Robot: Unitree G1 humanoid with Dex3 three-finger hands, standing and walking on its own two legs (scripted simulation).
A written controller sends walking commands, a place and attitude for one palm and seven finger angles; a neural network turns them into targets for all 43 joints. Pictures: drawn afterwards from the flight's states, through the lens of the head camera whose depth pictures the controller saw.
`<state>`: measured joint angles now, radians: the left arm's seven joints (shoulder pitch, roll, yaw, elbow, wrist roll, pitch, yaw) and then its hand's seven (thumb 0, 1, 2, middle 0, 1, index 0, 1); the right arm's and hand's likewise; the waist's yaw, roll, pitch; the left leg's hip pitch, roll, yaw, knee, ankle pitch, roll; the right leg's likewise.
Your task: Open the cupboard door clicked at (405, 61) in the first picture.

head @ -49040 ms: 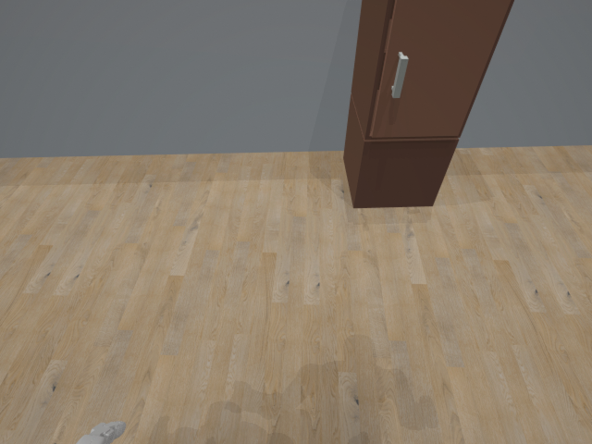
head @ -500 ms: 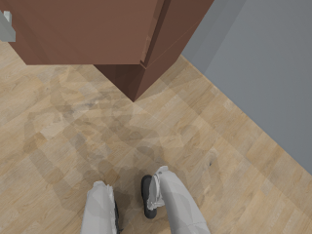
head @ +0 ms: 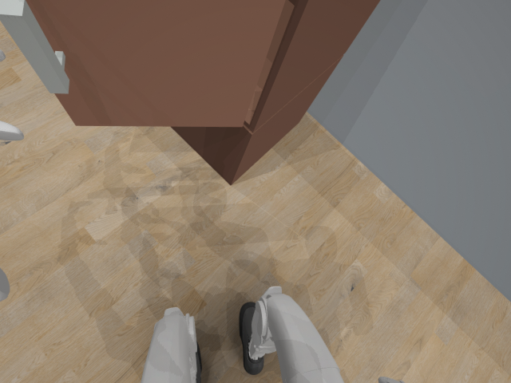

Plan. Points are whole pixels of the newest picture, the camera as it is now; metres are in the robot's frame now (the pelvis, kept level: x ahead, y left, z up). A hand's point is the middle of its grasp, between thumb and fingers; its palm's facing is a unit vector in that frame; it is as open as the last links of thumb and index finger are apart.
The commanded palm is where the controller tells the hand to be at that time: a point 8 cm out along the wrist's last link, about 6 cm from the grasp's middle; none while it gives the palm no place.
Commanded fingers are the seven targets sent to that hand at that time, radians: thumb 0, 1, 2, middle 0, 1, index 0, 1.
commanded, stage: slide the fingers in behind the handle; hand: left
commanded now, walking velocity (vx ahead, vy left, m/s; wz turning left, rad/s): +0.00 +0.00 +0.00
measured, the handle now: (40, 39) +0.57 +0.25 +0.04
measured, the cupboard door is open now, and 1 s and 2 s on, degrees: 50 50 50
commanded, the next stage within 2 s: close the thumb around the handle in 1.70 s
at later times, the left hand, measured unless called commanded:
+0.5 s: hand (12, 77) +0.52 +0.27 +0.04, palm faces +0.04 -1.00 -0.05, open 14.0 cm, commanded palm +0.50 +0.30 +0.04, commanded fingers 0.00 -0.50 0.30 -0.30 -1.20 -0.30 -1.20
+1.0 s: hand (42, 81) +0.51 +0.24 +0.04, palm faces +0.00 -1.00 -0.03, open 14.0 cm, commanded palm +0.50 +0.26 +0.04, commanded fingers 0.00 -0.50 0.30 -0.30 -1.20 -0.30 -1.20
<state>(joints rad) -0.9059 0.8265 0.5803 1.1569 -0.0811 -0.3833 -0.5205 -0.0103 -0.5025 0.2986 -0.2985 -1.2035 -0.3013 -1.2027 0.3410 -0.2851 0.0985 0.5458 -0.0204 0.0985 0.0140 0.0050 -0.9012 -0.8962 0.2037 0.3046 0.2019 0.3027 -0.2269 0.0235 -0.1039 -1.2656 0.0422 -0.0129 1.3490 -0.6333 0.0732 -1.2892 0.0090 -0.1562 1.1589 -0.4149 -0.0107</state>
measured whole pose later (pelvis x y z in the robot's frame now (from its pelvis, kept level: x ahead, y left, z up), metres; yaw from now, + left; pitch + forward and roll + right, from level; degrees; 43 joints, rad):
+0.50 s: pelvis -0.01 -0.01 -0.01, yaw +0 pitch +31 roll -7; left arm -0.95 0.81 0.57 1.17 -0.07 -0.38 -0.48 -0.01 -0.50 0.30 -0.30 -1.20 -0.30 -1.20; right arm 0.34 -0.29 0.11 0.55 -0.02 0.09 0.01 0.01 -0.90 -0.90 0.20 0.30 0.20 0.30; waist -0.25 0.02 -0.10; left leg -1.30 0.05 -0.01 1.37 -0.63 0.06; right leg -1.34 0.02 -0.15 1.20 -0.41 -0.03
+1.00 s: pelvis -0.01 -0.01 +0.00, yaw +1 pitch +31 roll -6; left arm -0.92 0.68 0.48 1.13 -0.09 -0.40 -0.40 -0.01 -0.50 0.30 -0.30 -1.21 -0.30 -1.20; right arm 0.33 -0.28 0.08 0.57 -0.02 0.09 0.02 0.01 -0.90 -0.90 0.20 0.30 0.20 0.30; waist -0.22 0.03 -0.12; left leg -1.26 0.03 -0.01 1.34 -0.62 0.06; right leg -1.30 0.00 -0.15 1.18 -0.42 -0.02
